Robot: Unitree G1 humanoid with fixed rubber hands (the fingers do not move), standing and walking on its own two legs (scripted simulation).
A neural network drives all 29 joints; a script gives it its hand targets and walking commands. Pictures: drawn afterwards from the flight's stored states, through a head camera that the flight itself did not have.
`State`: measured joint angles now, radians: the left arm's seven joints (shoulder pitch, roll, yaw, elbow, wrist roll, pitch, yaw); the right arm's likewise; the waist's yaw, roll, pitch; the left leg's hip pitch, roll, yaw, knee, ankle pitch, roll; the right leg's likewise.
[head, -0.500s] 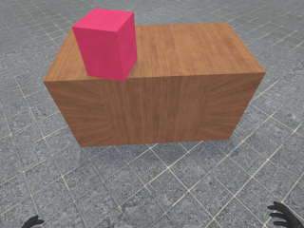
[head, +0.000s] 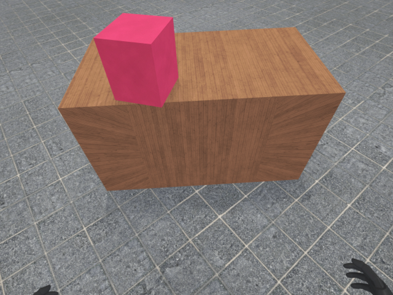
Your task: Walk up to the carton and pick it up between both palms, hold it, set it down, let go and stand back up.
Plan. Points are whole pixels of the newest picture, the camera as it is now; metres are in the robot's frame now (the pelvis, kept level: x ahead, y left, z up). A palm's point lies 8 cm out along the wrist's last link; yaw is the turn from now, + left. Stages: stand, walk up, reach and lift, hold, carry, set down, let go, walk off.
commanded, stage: walk up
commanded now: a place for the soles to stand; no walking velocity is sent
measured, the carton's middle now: (142, 60) +0.91 +0.20 +0.01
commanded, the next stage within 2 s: none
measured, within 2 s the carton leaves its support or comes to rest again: neither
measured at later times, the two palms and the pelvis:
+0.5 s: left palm out of the picture +0.06 +0.37 -0.03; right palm (362, 278) +0.16 -0.31 -0.05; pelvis +0.02 +0.02 +0.02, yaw +1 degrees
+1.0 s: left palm out of the picture +0.17 +0.48 -0.08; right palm (302, 250) +0.21 -0.19 -0.01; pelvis +0.13 +0.15 +0.03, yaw +4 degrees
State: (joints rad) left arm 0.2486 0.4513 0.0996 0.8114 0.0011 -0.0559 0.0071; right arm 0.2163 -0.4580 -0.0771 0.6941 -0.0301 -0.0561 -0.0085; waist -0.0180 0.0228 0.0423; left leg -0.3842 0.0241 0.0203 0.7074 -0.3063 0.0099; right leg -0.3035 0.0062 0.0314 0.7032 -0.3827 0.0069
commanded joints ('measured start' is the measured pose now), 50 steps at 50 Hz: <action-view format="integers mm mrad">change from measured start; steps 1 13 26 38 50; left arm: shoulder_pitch -51 233 112 145 162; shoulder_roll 181 219 273 225 176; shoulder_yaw -9 58 72 20 20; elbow -57 -4 -73 -125 -42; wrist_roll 22 29 6 -8 7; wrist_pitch -12 -35 -66 -31 26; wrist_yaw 3 -25 -11 0 -33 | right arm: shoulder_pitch -36 -72 -99 149 241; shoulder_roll -146 -235 -178 -226 -185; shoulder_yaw -5 -76 -61 -88 -64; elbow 20 -55 -41 -36 -49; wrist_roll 6 -31 22 27 35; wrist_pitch -11 33 27 -26 -37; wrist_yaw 10 75 117 43 32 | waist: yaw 4 100 74 -30 -22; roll -17 70 -268 133 108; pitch -93 -67 134 -124 35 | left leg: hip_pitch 144 -92 -209 479 270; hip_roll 98 176 52 274 132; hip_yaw -129 -271 -10 -454 -274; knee -97 -213 113 -399 -533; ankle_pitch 261 -622 85 79 -55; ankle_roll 70 142 -29 57 -4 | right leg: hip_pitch -7 103 122 -353 -310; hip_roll -93 14 -191 -46 -58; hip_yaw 162 -25 144 91 32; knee -132 -234 -492 517 311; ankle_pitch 257 -310 -96 6 289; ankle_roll -105 -118 -190 -43 -9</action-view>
